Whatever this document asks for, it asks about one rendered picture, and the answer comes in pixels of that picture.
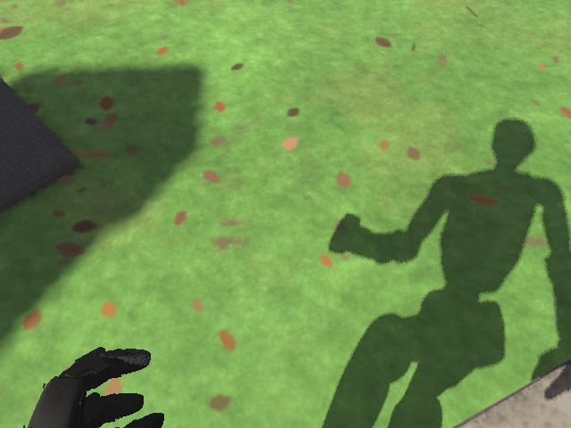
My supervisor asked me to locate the left robot hand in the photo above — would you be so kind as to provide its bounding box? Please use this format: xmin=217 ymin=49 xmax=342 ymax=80
xmin=23 ymin=347 xmax=164 ymax=428

